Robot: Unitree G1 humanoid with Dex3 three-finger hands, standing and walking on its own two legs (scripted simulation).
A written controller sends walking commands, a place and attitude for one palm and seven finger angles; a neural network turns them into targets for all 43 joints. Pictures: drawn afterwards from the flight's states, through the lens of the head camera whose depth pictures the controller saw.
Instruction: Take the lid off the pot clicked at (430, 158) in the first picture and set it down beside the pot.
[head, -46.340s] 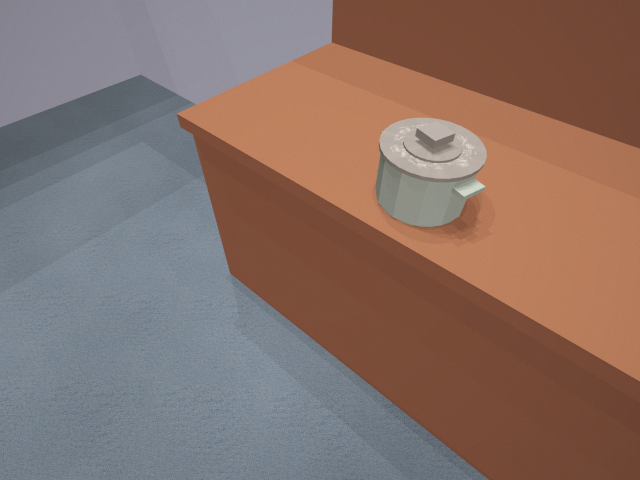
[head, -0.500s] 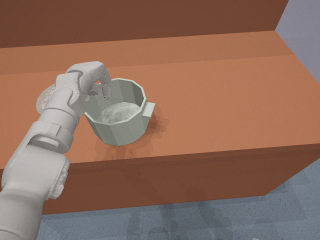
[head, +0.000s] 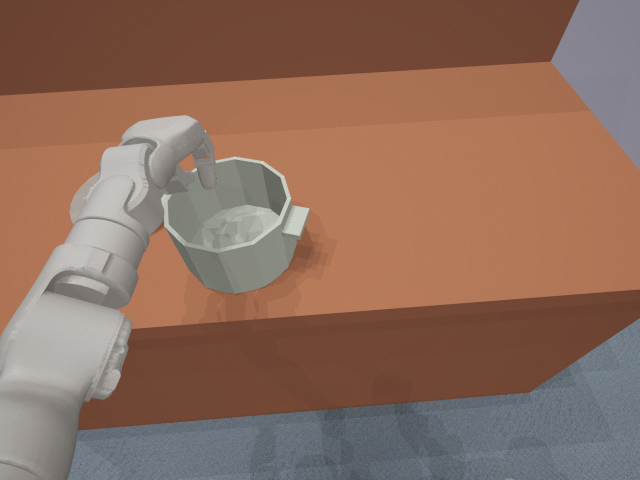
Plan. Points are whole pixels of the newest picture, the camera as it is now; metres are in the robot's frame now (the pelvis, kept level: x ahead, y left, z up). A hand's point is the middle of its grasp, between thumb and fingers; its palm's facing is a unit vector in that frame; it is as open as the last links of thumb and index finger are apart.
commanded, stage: open the fingers wide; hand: left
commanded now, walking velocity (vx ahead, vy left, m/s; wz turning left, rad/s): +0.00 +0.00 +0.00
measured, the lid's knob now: (120, 187) +0.59 +0.34 -0.02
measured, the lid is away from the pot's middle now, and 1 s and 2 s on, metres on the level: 0.24 0.24 0.24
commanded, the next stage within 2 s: raise the empty hand in 0.20 s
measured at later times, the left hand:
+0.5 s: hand (181, 168) +0.47 +0.16 +0.13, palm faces -0.29 -0.04 -0.95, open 9.2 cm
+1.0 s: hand (171, 137) +0.47 +0.16 +0.19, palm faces -0.27 -0.07 -0.96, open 9.6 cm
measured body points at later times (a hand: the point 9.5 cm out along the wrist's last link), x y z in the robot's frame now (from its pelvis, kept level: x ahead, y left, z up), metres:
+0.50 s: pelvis +0.00 +0.00 +0.00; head +0.05 -0.02 +0.45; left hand +0.48 +0.16 +0.19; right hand +0.07 -0.27 -0.13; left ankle -0.02 +0.12 -0.74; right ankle -0.02 -0.15 -0.74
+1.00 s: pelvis -0.01 +0.00 +0.00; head +0.03 -0.03 +0.45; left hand +0.47 +0.16 +0.24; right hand +0.09 -0.26 -0.13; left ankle -0.02 +0.12 -0.74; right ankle -0.02 -0.15 -0.74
